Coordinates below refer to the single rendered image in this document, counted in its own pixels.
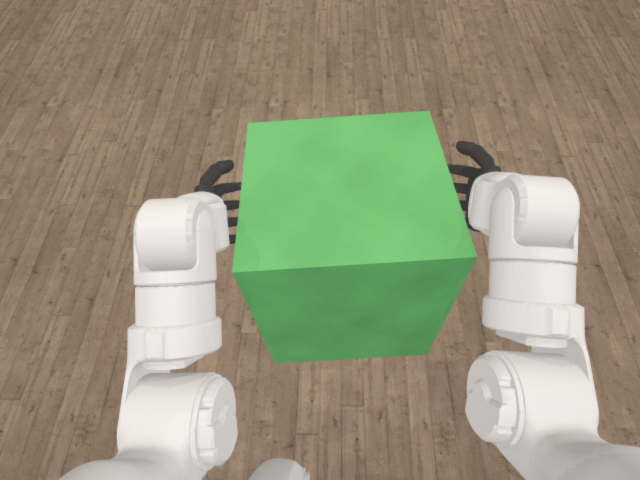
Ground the left robot hand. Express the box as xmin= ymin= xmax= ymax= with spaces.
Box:
xmin=194 ymin=160 xmax=242 ymax=244

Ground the right robot forearm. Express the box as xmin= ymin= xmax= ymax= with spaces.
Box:
xmin=468 ymin=172 xmax=599 ymax=428

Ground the left robot thigh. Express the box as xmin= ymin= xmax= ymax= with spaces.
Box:
xmin=248 ymin=458 xmax=310 ymax=480

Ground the left robot upper arm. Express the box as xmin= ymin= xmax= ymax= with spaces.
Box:
xmin=58 ymin=372 xmax=238 ymax=480

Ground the carton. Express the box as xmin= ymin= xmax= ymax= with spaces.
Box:
xmin=232 ymin=111 xmax=477 ymax=364

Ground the right robot hand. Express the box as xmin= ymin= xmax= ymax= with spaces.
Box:
xmin=447 ymin=141 xmax=501 ymax=232

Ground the left robot forearm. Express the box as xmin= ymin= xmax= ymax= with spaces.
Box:
xmin=117 ymin=192 xmax=230 ymax=448

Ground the right robot upper arm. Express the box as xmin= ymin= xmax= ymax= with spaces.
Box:
xmin=465 ymin=350 xmax=640 ymax=480

